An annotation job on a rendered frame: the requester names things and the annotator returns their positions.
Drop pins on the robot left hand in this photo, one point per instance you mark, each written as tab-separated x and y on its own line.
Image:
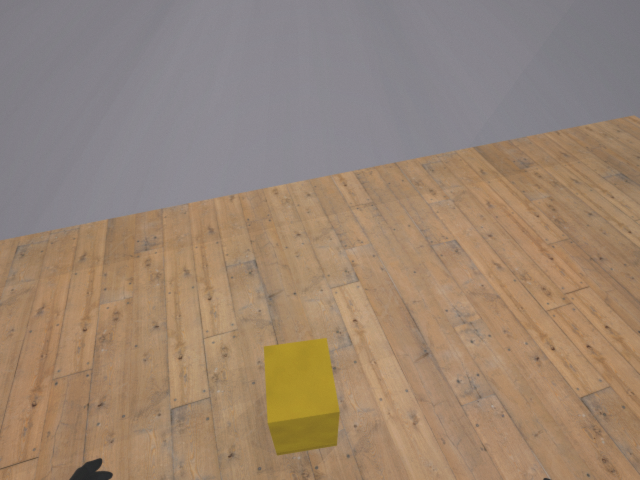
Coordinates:
87	472

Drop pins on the carton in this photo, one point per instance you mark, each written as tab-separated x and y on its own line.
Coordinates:
302	405

